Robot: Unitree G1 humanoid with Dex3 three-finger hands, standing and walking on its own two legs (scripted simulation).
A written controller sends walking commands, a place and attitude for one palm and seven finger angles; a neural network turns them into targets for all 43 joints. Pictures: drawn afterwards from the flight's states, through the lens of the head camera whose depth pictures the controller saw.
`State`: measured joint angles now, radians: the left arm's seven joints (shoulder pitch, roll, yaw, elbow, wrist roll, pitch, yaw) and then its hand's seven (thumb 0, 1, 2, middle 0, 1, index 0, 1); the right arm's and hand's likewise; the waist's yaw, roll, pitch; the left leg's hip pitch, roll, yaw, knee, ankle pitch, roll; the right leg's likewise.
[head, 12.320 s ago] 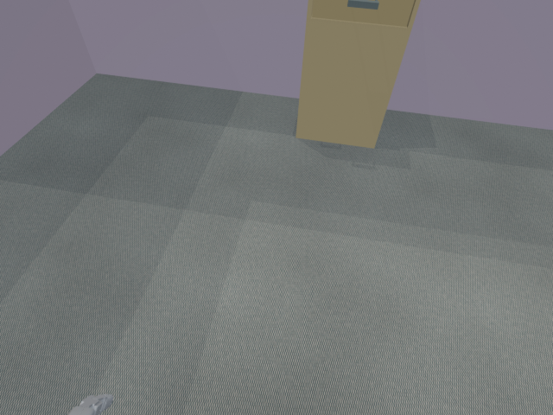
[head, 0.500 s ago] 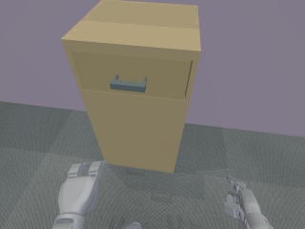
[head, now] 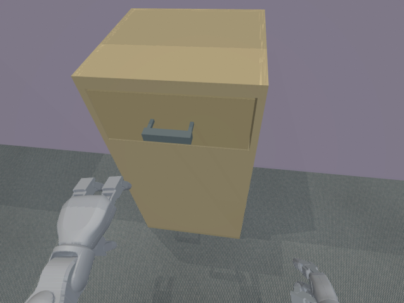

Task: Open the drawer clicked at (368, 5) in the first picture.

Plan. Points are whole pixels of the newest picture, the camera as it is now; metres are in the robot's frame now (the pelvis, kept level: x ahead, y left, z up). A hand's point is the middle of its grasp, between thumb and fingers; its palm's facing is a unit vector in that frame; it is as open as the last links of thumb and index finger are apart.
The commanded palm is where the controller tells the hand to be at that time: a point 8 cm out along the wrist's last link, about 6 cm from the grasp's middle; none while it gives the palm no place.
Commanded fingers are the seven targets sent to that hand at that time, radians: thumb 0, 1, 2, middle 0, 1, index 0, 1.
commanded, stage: raise the hand with hooked fingers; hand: left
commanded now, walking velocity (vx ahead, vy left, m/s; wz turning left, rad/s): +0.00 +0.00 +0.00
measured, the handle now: (169, 129) +0.52 +0.17 +0.02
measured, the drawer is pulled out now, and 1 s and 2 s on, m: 0.00 0.00 0.00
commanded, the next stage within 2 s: move the hooked fingers above the handle in 0.92 s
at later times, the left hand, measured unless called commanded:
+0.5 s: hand (93, 159) +0.31 +0.24 +0.14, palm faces +0.12 -0.06 -0.99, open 13.8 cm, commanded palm +0.28 +0.24 +0.19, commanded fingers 0.00 -0.50 0.30 -0.30 -1.20 -0.30 -1.20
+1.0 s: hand (79, 171) +0.29 +0.26 +0.14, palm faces +0.11 -0.06 -0.99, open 13.8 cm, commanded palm +0.25 +0.25 +0.19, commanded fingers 0.00 -0.50 0.30 -0.30 -1.20 -0.30 -1.20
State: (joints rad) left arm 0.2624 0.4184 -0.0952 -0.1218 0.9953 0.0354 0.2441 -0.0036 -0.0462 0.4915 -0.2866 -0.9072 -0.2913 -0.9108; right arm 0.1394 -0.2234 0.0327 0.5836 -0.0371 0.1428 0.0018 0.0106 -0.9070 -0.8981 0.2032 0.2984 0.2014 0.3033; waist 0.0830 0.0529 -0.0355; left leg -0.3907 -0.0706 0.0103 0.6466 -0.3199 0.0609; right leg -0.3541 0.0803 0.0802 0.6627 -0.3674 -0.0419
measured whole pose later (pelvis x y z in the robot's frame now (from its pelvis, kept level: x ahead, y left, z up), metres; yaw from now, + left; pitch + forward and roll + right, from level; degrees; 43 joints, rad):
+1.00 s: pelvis -0.02 +0.00 +0.01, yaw +3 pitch +1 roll +0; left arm -0.13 0.54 -0.02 0.02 0.87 0.00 0.03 0.00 -0.49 0.30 -0.32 -1.20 -0.32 -1.20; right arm 0.12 -0.26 0.01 0.63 0.03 0.19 0.00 0.01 -0.91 -0.90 0.20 0.30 0.20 0.30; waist 0.08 0.08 0.00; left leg -0.29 -0.08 -0.04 0.48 -0.21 0.06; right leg -0.25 0.06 0.04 0.50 -0.27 -0.04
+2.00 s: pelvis +0.02 -0.02 +0.01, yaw +3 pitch +7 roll +1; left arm -0.44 0.43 -0.23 0.36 0.93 0.08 0.00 -0.01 -0.49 0.30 -0.31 -1.20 -0.32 -1.20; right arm 0.16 -0.26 -0.02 0.62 0.03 0.22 -0.02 0.01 -0.91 -0.90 0.20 0.30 0.20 0.30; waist 0.03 0.05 -0.07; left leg -0.39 -0.08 -0.05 0.56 -0.29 0.04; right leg -0.34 0.07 0.03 0.57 -0.35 -0.07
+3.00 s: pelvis -0.01 -0.03 +0.01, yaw -1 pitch +10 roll +1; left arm -0.86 0.38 -0.16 1.02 1.02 0.14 0.14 0.00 -0.49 0.30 -0.35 -1.22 -0.34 -1.24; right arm 0.25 -0.23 0.02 0.63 0.06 0.22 -0.11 0.01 -0.91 -0.90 0.20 0.30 0.20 0.30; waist -0.11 0.03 -0.11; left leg -0.48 -0.03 0.02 0.56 -0.25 0.03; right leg -0.46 0.11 0.09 0.59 -0.29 -0.07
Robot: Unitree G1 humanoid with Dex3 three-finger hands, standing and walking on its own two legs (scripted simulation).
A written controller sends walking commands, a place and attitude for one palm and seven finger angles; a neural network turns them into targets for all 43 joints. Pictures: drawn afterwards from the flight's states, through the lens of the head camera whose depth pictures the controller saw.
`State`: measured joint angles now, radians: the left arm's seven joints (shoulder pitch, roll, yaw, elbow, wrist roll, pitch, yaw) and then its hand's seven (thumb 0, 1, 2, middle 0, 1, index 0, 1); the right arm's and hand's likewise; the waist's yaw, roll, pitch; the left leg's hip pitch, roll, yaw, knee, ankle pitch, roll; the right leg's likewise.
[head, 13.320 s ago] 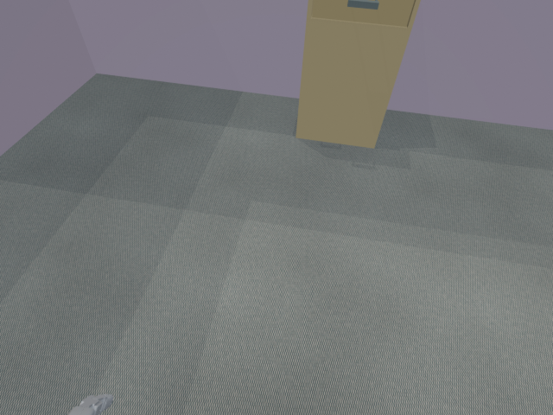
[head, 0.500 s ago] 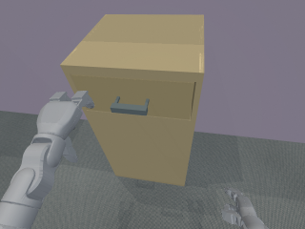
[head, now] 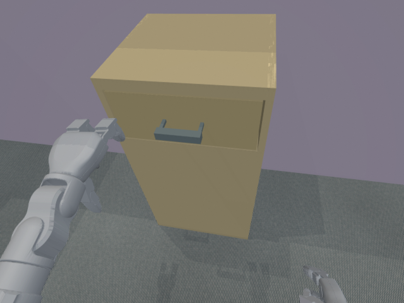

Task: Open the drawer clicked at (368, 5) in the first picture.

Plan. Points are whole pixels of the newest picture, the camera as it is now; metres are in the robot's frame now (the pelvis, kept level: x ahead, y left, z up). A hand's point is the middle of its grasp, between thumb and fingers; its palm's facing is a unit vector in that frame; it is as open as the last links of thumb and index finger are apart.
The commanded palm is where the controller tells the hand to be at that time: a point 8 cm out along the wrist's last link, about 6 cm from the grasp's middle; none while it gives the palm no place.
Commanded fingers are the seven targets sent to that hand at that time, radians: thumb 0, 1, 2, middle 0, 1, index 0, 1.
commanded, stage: move the hooked fingers above the handle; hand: left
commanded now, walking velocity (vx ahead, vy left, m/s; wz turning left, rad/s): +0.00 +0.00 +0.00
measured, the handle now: (180, 129) +0.54 +0.14 +0.01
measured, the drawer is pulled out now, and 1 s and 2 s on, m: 0.00 0.00 0.00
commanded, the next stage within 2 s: none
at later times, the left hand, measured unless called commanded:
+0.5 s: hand (130, 152) +0.38 +0.21 +0.09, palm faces +0.00 -0.06 -1.00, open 13.8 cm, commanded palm +0.35 +0.21 +0.16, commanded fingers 0.00 -0.50 0.30 -0.30 -1.20 -0.30 -1.20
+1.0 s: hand (157, 147) +0.42 +0.17 +0.07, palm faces -0.08 -0.07 -0.99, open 13.8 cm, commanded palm +0.41 +0.17 +0.14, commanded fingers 0.00 -0.50 0.30 -0.30 -1.20 -0.30 -1.20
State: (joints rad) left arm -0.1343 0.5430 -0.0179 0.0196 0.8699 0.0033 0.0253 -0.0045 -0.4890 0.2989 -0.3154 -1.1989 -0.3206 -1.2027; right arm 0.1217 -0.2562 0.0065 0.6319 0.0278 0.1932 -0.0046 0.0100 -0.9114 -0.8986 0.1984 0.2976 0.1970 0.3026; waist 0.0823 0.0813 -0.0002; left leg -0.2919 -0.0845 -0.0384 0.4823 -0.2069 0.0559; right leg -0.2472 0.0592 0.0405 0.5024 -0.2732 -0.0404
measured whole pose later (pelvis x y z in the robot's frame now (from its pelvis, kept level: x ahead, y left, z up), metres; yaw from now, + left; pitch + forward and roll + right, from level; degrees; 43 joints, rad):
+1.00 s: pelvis +0.04 -0.02 -0.01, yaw +0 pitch +7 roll +1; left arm -0.44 0.43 -0.23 0.36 0.93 0.08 0.00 -0.01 -0.49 0.30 -0.31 -1.20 -0.32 -1.20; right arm 0.16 -0.26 -0.02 0.62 0.03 0.22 -0.02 0.01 -0.91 -0.90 0.20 0.30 0.20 0.30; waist 0.03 0.05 -0.07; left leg -0.39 -0.08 -0.05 0.56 -0.29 0.04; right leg -0.34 0.07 0.03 0.57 -0.35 -0.07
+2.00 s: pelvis +0.01 -0.02 -0.01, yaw -4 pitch +10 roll +1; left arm -0.86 0.38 -0.16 1.02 1.02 0.14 0.14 0.00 -0.49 0.30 -0.35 -1.22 -0.34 -1.24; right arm 0.25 -0.23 0.02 0.63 0.06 0.22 -0.11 0.01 -0.91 -0.90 0.20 0.30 0.20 0.30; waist -0.11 0.03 -0.11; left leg -0.48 -0.03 0.02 0.56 -0.25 0.03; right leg -0.46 0.11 0.09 0.59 -0.29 -0.07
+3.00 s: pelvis +0.01 +0.00 -0.02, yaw +0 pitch +14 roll -1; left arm -0.89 0.36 -0.25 0.92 1.01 -0.01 0.32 -0.01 -0.49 0.30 -0.34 -1.23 -0.32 -1.20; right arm 0.32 -0.27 -0.06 0.73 0.03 0.14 -0.02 0.01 -0.91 -0.90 0.20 0.30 0.20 0.30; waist -0.08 0.03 -0.12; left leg -0.64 -0.07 -0.05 0.71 -0.31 0.05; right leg -0.58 0.08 0.01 0.70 -0.36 -0.05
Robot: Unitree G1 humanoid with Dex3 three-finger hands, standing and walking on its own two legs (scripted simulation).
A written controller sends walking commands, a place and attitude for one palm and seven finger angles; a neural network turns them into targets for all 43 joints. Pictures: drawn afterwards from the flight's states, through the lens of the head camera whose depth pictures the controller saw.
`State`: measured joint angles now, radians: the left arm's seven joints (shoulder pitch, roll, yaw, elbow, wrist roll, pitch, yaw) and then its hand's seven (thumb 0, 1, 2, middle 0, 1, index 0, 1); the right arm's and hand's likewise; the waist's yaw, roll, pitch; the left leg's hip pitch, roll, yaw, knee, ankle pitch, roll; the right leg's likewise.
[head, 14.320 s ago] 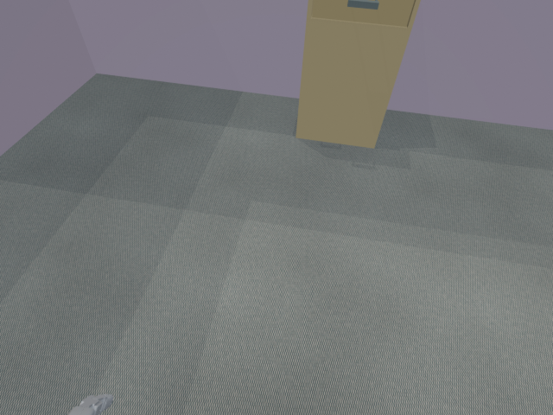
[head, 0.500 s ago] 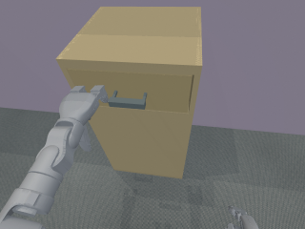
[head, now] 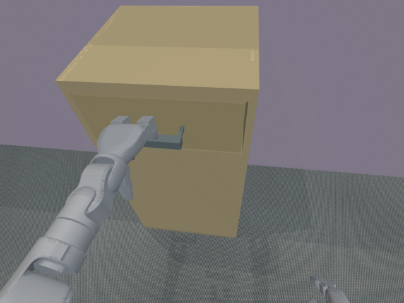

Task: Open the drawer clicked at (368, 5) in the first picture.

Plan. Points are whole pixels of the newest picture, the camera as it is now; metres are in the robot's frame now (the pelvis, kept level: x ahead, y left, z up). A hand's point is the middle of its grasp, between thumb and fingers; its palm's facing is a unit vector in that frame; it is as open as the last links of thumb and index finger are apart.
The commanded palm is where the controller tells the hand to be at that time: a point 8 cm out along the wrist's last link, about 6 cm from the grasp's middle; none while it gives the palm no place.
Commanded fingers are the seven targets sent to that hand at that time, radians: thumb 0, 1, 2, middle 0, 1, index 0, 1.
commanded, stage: move the hooked fingers above the handle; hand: left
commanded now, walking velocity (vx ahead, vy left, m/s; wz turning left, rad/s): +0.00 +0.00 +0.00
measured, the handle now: (158, 134) +0.51 +0.16 +0.01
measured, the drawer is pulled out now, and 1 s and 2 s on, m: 0.00 0.00 0.00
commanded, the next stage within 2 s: none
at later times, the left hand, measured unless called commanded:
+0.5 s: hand (163, 148) +0.43 +0.12 +0.05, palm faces -0.14 -0.06 -0.99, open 13.8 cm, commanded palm +0.44 +0.15 +0.13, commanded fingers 0.00 -0.50 0.30 -0.30 -1.20 -0.30 -1.20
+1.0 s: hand (161, 131) +0.45 +0.13 +0.08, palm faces -0.08 -0.02 -1.00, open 13.6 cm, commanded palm +0.43 +0.16 +0.12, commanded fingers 0.00 -0.50 0.30 -0.30 -1.20 -0.30 -1.20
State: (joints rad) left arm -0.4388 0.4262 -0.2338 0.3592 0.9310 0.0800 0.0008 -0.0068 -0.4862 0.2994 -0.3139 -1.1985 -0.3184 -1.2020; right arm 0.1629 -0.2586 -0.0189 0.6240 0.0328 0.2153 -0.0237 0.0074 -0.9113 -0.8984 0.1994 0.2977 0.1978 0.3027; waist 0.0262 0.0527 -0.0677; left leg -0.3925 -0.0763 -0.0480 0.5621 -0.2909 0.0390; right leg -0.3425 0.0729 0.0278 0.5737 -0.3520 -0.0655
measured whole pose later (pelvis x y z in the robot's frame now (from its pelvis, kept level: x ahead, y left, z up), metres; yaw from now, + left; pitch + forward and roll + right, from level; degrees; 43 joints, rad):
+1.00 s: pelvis -0.03 -0.01 +0.00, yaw -4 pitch +10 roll +1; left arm -0.86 0.38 -0.16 1.02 1.02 0.14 0.14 0.00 -0.49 0.30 -0.35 -1.22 -0.34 -1.24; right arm 0.25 -0.23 0.02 0.63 0.06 0.22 -0.11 0.01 -0.91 -0.90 0.20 0.30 0.20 0.30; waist -0.11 0.03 -0.11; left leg -0.48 -0.03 0.02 0.56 -0.25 0.03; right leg -0.46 0.11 0.09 0.59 -0.29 -0.07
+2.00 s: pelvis -0.02 +0.01 -0.02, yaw +0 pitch +14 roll -1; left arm -0.89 0.36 -0.25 0.92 1.01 -0.01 0.32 -0.01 -0.49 0.30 -0.34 -1.23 -0.32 -1.20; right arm 0.32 -0.27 -0.06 0.73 0.03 0.14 -0.02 0.01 -0.91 -0.90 0.20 0.30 0.20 0.30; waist -0.08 0.03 -0.12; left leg -0.64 -0.07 -0.05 0.71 -0.31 0.05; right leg -0.58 0.08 0.01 0.70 -0.36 -0.05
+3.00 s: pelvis -0.02 +0.01 -0.01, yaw -2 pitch +11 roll +0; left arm -0.83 0.30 -0.23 0.95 1.00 0.04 0.12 0.00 -0.49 0.30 -0.33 -1.21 -0.32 -1.22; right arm 0.27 -0.21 -0.01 0.63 0.03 0.19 -0.03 0.00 -0.91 -0.90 0.20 0.30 0.20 0.30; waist -0.09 0.04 -0.12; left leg -0.56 -0.06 -0.02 0.66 -0.29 0.05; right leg -0.51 0.08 0.04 0.65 -0.34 -0.05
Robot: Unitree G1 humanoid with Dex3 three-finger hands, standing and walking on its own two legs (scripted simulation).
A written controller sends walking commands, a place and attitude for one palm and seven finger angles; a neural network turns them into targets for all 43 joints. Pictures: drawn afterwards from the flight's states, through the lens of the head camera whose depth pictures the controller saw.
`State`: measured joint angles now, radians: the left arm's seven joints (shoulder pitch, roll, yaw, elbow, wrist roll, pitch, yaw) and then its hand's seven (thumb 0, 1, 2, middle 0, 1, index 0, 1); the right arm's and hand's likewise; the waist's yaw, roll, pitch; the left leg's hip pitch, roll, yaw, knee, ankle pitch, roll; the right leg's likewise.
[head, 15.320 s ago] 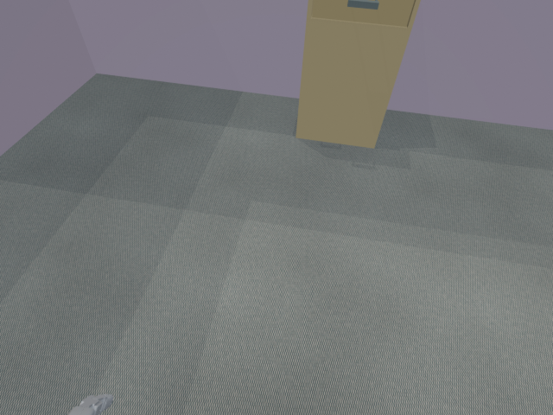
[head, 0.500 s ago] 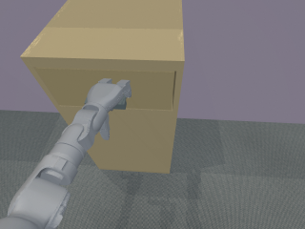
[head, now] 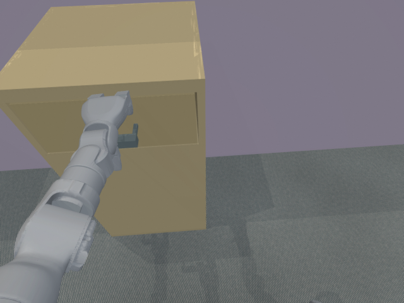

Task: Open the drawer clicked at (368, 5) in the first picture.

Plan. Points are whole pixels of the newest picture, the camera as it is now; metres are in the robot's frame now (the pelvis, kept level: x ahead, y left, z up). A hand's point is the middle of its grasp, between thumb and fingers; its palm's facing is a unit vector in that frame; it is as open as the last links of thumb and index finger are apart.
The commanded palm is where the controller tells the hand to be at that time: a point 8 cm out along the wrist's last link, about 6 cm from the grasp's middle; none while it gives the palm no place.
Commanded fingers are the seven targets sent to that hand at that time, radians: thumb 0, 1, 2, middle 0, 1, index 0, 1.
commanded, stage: move the hooked fingers above the handle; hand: left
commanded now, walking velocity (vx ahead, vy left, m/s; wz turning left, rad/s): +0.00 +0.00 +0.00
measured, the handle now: (112, 135) +0.52 +0.20 +0.02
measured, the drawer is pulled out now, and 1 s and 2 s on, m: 0.00 0.00 0.00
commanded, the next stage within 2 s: none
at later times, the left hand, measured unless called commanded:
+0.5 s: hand (117, 118) +0.49 +0.16 +0.10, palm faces +0.11 -0.03 -0.99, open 13.2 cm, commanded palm +0.45 +0.21 +0.13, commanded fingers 0.00 -0.50 0.30 -0.30 -1.20 -0.30 -1.20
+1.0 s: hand (109, 128) +0.48 +0.18 +0.08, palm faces +0.13 -0.07 -0.99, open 13.8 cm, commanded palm +0.47 +0.20 +0.13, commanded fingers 0.00 -0.50 0.30 -0.30 -1.20 -0.30 -1.20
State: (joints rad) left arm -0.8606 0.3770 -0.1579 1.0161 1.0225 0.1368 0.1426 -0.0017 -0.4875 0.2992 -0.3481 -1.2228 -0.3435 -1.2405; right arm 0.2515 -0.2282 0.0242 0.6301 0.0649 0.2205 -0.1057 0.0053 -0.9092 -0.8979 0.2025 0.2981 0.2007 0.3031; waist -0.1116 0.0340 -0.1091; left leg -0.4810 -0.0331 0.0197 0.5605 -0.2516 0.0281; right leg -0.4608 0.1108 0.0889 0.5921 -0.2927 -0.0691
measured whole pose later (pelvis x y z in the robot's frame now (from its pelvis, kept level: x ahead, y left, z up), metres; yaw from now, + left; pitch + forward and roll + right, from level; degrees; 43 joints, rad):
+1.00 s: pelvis +0.00 +0.02 -0.01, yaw +4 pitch +14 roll -1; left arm -0.89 0.36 -0.25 0.92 1.01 -0.01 0.32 -0.01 -0.49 0.30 -0.34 -1.23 -0.32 -1.20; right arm 0.32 -0.27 -0.06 0.73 0.03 0.14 -0.02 0.01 -0.91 -0.90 0.20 0.30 0.20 0.30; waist -0.08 0.03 -0.12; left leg -0.64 -0.07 -0.05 0.71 -0.31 0.05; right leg -0.58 0.08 0.01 0.70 -0.36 -0.05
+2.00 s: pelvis +0.00 +0.02 -0.01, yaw +3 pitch +11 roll +0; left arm -0.83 0.30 -0.23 0.95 1.00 0.04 0.12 0.00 -0.49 0.30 -0.33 -1.21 -0.32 -1.22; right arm 0.27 -0.21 -0.01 0.63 0.03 0.19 -0.03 0.00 -0.91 -0.90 0.20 0.30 0.20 0.30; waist -0.09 0.04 -0.12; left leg -0.56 -0.06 -0.02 0.66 -0.29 0.05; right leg -0.51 0.08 0.04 0.65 -0.34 -0.05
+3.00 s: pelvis +0.01 +0.00 +0.00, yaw +1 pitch +11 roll +1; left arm -0.88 0.35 -0.16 1.03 1.01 0.12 0.17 0.00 -0.49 0.30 -0.37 -1.22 -0.40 -1.26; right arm 0.24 -0.22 0.02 0.66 0.06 0.22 -0.09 0.01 -0.91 -0.90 0.20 0.30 0.20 0.30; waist -0.12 0.04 -0.13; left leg -0.51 -0.04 0.00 0.60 -0.27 0.03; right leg -0.48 0.11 0.06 0.61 -0.32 -0.07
